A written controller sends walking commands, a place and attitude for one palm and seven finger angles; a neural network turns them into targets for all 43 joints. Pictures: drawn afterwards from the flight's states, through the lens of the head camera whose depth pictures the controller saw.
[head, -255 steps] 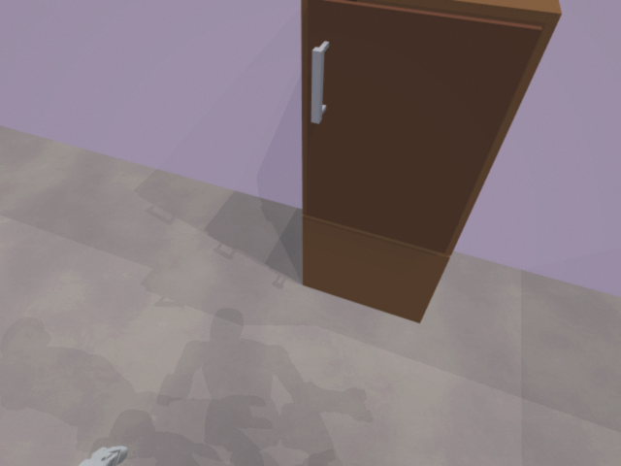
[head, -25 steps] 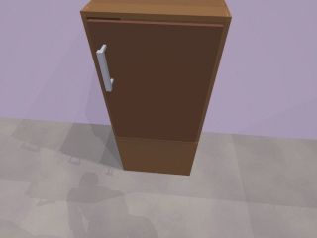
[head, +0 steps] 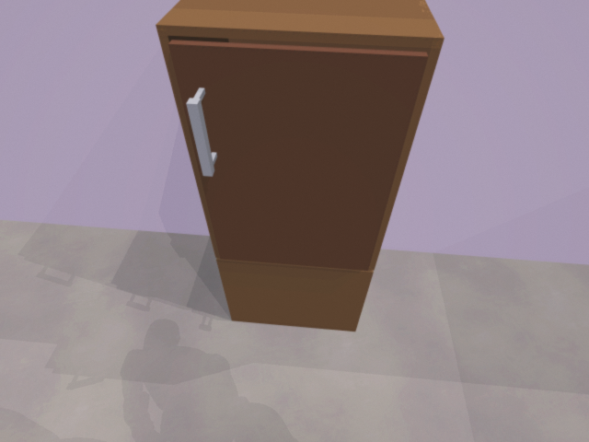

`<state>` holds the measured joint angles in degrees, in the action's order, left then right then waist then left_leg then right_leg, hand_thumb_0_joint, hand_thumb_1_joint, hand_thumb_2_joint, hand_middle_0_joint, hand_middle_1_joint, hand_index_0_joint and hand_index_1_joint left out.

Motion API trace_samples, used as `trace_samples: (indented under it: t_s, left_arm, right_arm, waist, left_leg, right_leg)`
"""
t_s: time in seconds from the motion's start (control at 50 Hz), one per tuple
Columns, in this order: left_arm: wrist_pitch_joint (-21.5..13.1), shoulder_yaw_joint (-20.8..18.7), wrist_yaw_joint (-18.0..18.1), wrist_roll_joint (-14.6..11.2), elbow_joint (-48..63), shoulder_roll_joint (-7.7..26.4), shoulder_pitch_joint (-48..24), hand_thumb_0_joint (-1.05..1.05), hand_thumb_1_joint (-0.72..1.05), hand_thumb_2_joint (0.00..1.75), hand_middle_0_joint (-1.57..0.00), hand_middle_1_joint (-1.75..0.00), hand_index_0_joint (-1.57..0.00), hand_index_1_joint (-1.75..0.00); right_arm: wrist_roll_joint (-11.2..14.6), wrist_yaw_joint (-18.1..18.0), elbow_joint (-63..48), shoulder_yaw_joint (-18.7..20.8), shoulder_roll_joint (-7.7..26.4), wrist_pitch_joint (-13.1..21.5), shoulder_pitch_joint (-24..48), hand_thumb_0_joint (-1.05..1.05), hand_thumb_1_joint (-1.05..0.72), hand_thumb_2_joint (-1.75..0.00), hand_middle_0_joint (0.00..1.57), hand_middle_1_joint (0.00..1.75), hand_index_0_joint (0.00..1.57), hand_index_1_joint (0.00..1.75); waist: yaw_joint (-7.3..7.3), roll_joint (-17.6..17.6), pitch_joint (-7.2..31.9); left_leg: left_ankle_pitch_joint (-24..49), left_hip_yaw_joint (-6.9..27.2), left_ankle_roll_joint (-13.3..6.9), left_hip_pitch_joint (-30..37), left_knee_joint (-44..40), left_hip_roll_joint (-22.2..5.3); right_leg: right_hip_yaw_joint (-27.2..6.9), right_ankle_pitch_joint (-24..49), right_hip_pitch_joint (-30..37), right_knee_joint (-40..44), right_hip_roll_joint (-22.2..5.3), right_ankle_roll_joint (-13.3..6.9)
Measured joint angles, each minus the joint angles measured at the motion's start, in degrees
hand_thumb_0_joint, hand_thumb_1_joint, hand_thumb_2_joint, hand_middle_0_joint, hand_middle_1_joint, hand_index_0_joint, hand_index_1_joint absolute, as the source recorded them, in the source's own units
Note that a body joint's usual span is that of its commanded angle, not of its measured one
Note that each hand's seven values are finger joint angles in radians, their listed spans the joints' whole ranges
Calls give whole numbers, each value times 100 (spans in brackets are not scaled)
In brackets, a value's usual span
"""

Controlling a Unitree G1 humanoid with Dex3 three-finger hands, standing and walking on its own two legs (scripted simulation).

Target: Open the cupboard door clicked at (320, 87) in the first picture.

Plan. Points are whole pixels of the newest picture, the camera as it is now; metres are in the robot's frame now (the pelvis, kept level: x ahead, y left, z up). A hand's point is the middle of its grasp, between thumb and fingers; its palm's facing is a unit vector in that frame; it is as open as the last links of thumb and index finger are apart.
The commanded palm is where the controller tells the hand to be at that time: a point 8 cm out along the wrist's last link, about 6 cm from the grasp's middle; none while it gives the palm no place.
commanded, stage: come to a stop and stand still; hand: left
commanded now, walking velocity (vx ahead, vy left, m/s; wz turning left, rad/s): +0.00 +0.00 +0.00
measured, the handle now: (204, 134) +0.61 +0.21 +0.09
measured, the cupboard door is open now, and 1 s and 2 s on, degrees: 0 0 0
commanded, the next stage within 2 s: look again from close up in 0.08 s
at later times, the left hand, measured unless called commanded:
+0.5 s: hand out of the picture -0.02 +0.22 -0.19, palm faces +0.02 -0.98 -0.20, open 7.4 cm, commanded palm none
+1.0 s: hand out of the picture -0.07 +0.20 -0.19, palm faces +0.06 -0.99 -0.16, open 7.4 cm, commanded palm none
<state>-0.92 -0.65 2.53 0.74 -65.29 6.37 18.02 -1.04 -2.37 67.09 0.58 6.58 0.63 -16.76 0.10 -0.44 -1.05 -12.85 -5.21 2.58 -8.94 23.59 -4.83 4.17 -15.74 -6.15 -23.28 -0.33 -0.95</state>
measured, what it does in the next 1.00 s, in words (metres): stands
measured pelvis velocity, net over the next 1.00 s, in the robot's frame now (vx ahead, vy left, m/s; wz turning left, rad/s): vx -0.02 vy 0.04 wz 0.01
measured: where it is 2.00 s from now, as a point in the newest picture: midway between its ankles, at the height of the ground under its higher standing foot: outside the picture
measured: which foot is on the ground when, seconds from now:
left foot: down 0.00-1.00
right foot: down 0.00-1.00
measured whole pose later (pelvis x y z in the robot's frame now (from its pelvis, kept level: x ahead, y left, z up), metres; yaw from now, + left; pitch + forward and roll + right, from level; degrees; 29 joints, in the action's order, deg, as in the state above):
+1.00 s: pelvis -0.02 +0.04 -0.01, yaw +1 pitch +0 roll +0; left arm -0.3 -0.4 0.8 1.6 -61.5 8.4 23.6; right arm -1.6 0.0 60.8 0.8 9.0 0.1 -18.8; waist -0.4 0.8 1.1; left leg -17.0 -4.2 -1.5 -17.0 33.5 -1.3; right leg 2.3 -18.4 -13.5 -32.1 -3.3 1.1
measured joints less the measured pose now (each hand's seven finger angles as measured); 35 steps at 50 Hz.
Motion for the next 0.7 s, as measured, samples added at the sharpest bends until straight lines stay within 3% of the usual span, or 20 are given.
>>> trace_samples:
  t_s: [0.18,0.24,0.32,0.52,0.7]
  left_arm:
    - [11,8,-10,0,48,98,-82,0,91,89,-20,-29,-20,-30]
    - [-119,82,79,51,132,38,-81,0,91,89,-20,-29,-20,-30]
    - [-89,112,61,37,192,86,-57,0,91,89,-20,-29,-20,-30]
    - [93,83,-36,77,481,317,-60,0,90,89,-20,-29,-20,-30]
    - [105,77,-77,85,511,403,100,0,90,89,-20,-29,-20,-30]
  right_arm:
    - [4,34,-7,-15,9,13,4,1,-91,-90,20,30,20,30]
    - [4,93,-240,-15,166,-38,62,1,-92,-90,20,30,20,30]
    - [5,102,-491,26,260,64,62,1,-92,-90,20,30,20,30]
    - [-40,151,-698,4,255,-18,-23,1,-93,-90,20,30,20,30]
    - [-23,194,-730,-3,277,-4,-14,1,-91,-90,20,30,20,30]
  waist:
    - [11,30,-30]
    - [30,-126,-124]
    - [120,-76,-148]
    - [30,90,84]
    - [-7,132,92]
  left_leg:
    - [21,-49,-74,38,-38,70]
    - [-173,49,-146,-329,477,-9]
    - [-240,55,-209,-472,692,133]
    - [-160,-1,-423,-612,749,371]
    - [35,-16,-461,-663,531,430]
  right_leg:
    - [-44,47,28,43,-70,73]
    - [-43,84,-164,-76,-3,118]
    - [-84,-69,-386,-480,-154,205]
    - [-138,-63,-587,-695,-396,316]
    - [-149,93,-674,-558,-442,348]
